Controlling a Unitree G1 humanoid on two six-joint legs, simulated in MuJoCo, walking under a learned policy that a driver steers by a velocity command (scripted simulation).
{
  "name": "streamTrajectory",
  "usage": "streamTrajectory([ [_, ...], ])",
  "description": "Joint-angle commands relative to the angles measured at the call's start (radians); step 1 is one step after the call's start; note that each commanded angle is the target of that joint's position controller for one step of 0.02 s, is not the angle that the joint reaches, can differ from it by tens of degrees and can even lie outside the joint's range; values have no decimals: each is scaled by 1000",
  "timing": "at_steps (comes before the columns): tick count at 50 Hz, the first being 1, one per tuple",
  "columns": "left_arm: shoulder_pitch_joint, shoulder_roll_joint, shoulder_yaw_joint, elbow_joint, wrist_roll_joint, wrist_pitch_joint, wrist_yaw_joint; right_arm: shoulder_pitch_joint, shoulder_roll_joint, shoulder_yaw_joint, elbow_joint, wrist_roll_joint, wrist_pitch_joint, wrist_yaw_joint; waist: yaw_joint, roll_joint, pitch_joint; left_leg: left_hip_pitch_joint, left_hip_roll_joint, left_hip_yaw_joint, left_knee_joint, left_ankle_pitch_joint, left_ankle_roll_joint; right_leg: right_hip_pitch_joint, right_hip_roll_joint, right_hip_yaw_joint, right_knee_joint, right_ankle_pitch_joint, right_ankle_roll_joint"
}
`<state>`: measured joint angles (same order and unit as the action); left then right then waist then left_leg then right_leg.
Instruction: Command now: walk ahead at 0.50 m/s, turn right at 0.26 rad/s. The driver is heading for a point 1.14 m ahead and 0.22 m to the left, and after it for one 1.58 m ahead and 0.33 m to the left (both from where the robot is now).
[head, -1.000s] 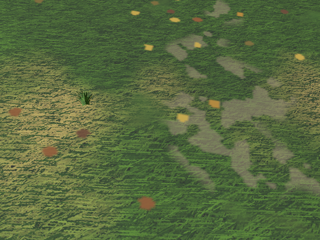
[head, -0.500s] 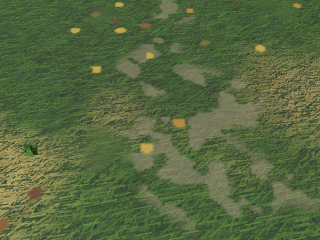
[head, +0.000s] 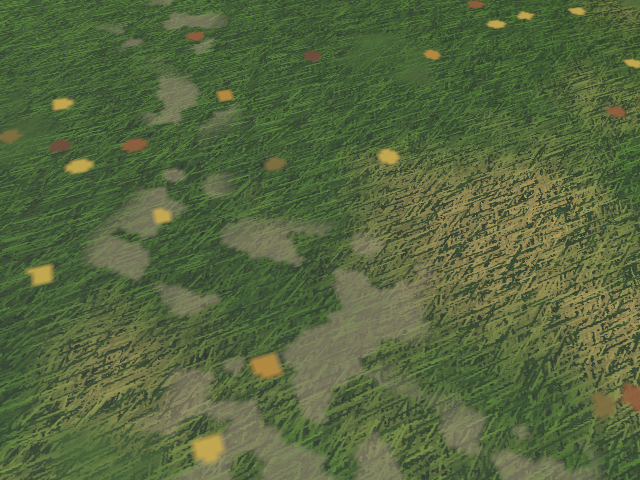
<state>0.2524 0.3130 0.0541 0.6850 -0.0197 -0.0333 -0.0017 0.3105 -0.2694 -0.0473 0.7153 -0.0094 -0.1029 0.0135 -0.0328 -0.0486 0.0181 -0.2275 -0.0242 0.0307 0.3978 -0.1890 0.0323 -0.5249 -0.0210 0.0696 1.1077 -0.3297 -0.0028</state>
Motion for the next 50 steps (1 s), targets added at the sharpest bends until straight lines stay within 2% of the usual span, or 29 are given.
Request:
streamTrajectory([
  [1, -42, 25, 1, -83, 12, -15, -6, -1, -150, -39, -30, 14, -17, -2, 11, 144, 2, 128, 269, -260, -228, 157, 194, -156, -59, 18, -136, 58, 8],
  [6, -190, 4, -16, -104, 7, -38, -28, 28, -191, -45, 16, 26, 2, -6, -36, 127, 22, 119, 233, -131, -246, 209, 167, -66, -49, -43, -435, 292, 10],
  [10, -289, 24, -10, -140, -1, -49, -40, 96, -205, -46, 63, 40, 22, -6, -52, 131, 48, 174, 269, -153, -212, 240, 150, -20, -22, -53, -548, 287, -14],
  [12, -260, 52, 4, -137, 4, -59, -43, 89, -220, -50, 74, 40, 36, -12, -13, 139, 38, 207, 274, -171, -143, 357, 127, 56, -1, -54, -610, 253, -38],
  [13, -177, 75, 19, -113, 15, -64, -39, 69, -224, -50, 73, 41, 43, -17, 42, 132, -12, 200, 239, -144, -37, 514, 98, 189, 24, -72, -666, 299, -57],
  [14, -62, 117, 39, -81, 32, -67, -31, 68, -203, -41, 67, 36, 42, -19, 96, 122, -105, 143, 181, -112, 115, 563, 59, 391, 10, -70, -684, 416, -83],
  [15, 88, 194, 56, -62, 59, -64, -16, 47, -139, -15, 24, 6, 34, -21, 150, 14, -266, -55, 108, -78, 392, 260, 2, 689, -189, 109, -609, 721, -144],
  [16, 94, 236, 59, -66, 68, -45, -11, 220, -37, 17, 32, 5, 28, -21, 81, -235, -412, -345, -17, -75, 709, -465, -65, 938, -449, 422, -603, 913, -311],
  [17, 103, 160, 48, -64, 48, -31, -12, 199, -154, -14, 61, 30, 31, -25, 126, -134, -418, -372, 8, -178, 826, -474, -79, 849, -421, 425, -644, 854, -320],
  [18, 41, 116, 32, -64, 35, -29, -11, 115, -185, -29, 39, 48, 39, -27, 110, -106, -273, -439, 40, -155, 855, -437, -84, 752, -372, 275, -656, 866, -288],
  [19, -20, 83, 22, -56, 27, -29, -12, 82, -169, -30, 37, 41, 50, -34, 78, -60, -206, -442, 77, -129, 820, -380, -92, 652, -321, 189, -683, 841, -254],
  [20, -68, 60, 16, -53, 24, -29, -14, 68, -161, -34, 36, 29, 67, -40, 51, -52, -151, -408, 97, -119, 783, -329, -101, 543, -293, 130, -721, 802, -236],
  [21, -109, 55, 17, -48, 31, -31, -16, 83, -143, -36, 37, 28, 90, -43, 18, -67, -119, -330, 109, -109, 760, -288, -110, 431, -271, 72, -769, 770, -226],
  [23, -159, 70, 25, -37, 46, -40, -12, 90, -106, -35, 22, 28, 120, -48, -13, -77, -94, -263, 103, -81, 723, -224, -126, 319, -270, 6, -832, 736, -243],
  [24, -174, 80, 30, -29, 46, -42, -6, 72, -100, -35, 6, 26, 128, -49, -16, -78, -80, -265, 108, -78, 685, -192, -128, 301, -274, -21, -853, 715, -248],
  [26, -179, 96, 38, -12, 41, -39, 8, 26, -91, -33, -26, 18, 134, -44, -9, -64, -79, -258, 122, -76, 590, -103, -119, 309, -275, -69, -870, 658, -245],
  [29, -182, 116, 44, 6, 33, -22, 22, -42, -90, -32, -64, 19, 137, -23, 12, -54, -81, -212, 124, -53, 460, -7, -98, 325, -274, -129, -878, 577, -233],
  [34, -153, 170, 64, 35, 4, 8, 13, -134, -128, -49, -136, 20, 160, 5, 38, -47, -55, -197, 110, -13, 315, -94, -53, 407, -323, -130, -808, 457, -205],
  [36, -159, 176, 67, 43, -12, 17, 11, -127, -131, -56, -146, 20, 165, 11, 21, -41, -56, -135, 83, 20, 187, -55, -21, 421, -314, -151, -725, 439, -161],
  [37, -133, 159, 64, 57, -17, 20, 10, -107, -146, -65, -143, 17, 163, 7, 13, -18, -65, -60, 58, 25, 100, 33, 3, 402, -279, -181, -649, 403, -118],
  [38, -66, 124, 57, 79, 0, 21, 6, -58, -215, -89, -137, 16, 159, -8, 11, 100, -101, 78, 91, -62, 23, 332, 47, 331, -204, -244, -484, 309, -45],
  [39, -67, 73, 37, 39, 51, 16, 2, -31, -338, -115, -157, 8, 156, -29, 31, 391, -122, 270, 332, -406, 28, 746, 202, 25, -49, -309, -167, -176, 61],
  [40, -144, 87, 37, 15, 48, 19, 8, -14, -301, -98, -170, -16, 132, -18, -31, 320, -201, 266, 426, -559, -7, 715, 356, -91, 29, -111, 47, -390, 84],
  [41, -181, 118, 46, 13, 23, 27, 10, -25, -265, -87, -164, -12, 111, -8, -37, 210, -193, 253, 379, -470, -16, 686, 334, -116, 7, -37, 123, -341, 72],
  [42, -176, 109, 47, 15, 12, 31, 16, -67, -245, -83, -159, 3, 98, -10, -7, 171, -162, 228, 325, -397, -9, 606, 277, -131, -11, -16, 108, -260, 58],
  [43, -170, 113, 49, 26, 19, 33, 25, -108, -219, -76, -163, 18, 98, -15, 10, 130, -143, 203, 292, -367, -13, 533, 234, -136, -24, -4, 61, -196, 55],
  [44, -170, 124, 54, 26, 26, 36, 31, -146, -206, -69, -170, 25, 103, -23, 29, 138, -134, 160, 270, -347, -21, 505, 216, -101, -24, 0, 25, -146, 58],
  [46, -145, 104, 50, 34, 22, 37, 29, -163, -209, -68, -181, 12, 111, -31, 48, 162, -150, 120, 241, -332, -32, 500, 212, -35, 5, -9, -29, -89, 71],
  [50, -163, 75, 38, 33, 17, 39, 29, -154, -228, -77, -181, 16, 120, -44, 29, 171, -150, 95, 220, -365, -35, 349, 209, 31, 30, 5, -229, -50, 91],
])
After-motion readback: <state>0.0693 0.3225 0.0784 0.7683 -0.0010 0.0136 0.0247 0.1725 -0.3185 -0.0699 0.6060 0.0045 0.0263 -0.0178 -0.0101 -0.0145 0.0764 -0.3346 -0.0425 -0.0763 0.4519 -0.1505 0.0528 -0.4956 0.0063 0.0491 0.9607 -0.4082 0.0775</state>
